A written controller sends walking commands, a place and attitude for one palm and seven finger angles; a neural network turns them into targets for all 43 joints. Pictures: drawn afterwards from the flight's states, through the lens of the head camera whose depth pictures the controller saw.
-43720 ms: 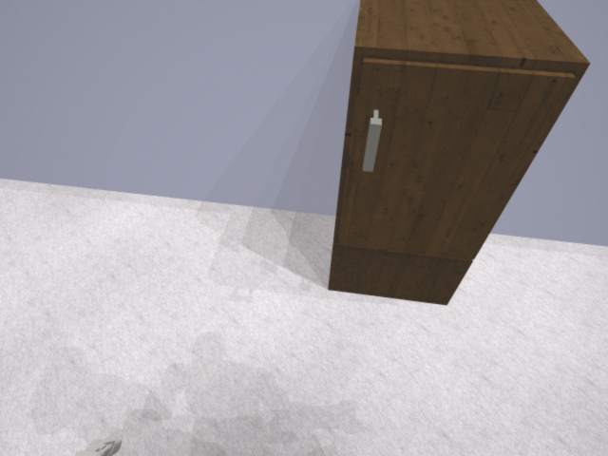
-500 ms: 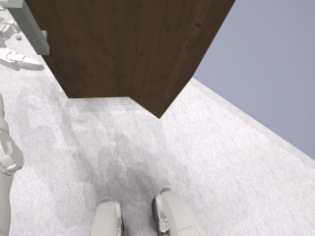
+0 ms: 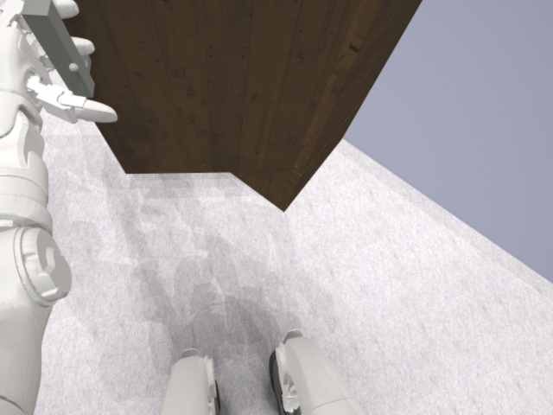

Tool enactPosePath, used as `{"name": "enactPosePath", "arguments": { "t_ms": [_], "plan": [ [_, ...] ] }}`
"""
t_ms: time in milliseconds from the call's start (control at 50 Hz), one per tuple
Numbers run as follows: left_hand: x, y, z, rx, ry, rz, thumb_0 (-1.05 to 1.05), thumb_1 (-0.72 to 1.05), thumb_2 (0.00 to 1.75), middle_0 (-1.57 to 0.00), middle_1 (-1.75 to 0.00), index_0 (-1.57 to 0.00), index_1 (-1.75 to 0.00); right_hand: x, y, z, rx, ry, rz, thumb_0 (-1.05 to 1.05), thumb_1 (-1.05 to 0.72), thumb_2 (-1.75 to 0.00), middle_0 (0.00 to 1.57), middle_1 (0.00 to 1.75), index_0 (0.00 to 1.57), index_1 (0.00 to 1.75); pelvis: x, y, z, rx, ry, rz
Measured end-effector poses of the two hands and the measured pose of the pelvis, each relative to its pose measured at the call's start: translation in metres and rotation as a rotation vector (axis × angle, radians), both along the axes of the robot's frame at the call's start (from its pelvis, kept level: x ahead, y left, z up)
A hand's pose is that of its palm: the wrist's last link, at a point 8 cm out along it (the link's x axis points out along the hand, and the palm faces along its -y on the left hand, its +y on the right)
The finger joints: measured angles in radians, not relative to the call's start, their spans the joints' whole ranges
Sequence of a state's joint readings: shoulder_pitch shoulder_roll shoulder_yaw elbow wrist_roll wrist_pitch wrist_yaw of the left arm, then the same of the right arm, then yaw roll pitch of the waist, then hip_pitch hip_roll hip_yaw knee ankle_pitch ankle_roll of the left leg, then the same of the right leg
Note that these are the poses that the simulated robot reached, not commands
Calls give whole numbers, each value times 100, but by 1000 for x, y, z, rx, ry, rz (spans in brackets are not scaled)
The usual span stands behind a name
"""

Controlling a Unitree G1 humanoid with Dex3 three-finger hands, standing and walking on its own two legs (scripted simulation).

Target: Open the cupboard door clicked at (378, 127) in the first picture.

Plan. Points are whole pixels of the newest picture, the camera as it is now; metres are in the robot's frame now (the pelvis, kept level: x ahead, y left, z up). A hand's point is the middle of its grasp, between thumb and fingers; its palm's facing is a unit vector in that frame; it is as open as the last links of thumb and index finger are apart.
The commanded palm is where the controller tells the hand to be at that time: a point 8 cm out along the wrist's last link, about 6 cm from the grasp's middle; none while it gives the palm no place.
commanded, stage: slide the fingers in behind the handle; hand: left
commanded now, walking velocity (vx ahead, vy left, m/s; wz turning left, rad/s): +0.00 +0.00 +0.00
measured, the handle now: (66, 41) +0.61 +0.20 +0.07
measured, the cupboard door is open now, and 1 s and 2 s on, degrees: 41 42 63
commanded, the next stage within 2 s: close the thumb around the handle in 0.52 s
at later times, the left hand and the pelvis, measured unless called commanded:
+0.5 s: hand (81, 72) +0.55 +0.18 +0.08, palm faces -0.03 -1.00 -0.02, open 14.0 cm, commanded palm +0.53 +0.22 +0.07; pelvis +0.01 +0.00 +0.01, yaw +1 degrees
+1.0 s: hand (80, 70) +0.55 +0.18 +0.08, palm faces -0.03 -1.00 -0.02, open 10.0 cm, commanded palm +0.54 +0.21 +0.07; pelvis +0.00 +0.00 +0.00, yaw +1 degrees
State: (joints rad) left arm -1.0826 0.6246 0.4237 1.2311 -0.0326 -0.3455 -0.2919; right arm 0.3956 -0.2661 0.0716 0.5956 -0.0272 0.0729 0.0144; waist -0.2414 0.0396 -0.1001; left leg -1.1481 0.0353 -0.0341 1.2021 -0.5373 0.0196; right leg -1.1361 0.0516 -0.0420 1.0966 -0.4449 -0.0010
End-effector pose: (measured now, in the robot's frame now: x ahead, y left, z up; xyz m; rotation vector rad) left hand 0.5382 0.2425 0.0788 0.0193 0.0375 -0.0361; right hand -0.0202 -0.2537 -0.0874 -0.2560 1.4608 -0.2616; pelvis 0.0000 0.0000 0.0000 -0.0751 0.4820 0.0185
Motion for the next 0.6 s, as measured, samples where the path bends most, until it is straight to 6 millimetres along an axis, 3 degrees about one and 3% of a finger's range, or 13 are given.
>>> {"name": "enactPosePath", "arguments": {
  "t_ms": [600],
  "plan": [
    [-7,-9,1,0,-4,6,-1,-50,30,-30,-120,-29,-120,7,-7,4,-2,-1,8,0,-90,-90,20,30,20,30,5,-3,5,6,-18,9]
  ]
}}
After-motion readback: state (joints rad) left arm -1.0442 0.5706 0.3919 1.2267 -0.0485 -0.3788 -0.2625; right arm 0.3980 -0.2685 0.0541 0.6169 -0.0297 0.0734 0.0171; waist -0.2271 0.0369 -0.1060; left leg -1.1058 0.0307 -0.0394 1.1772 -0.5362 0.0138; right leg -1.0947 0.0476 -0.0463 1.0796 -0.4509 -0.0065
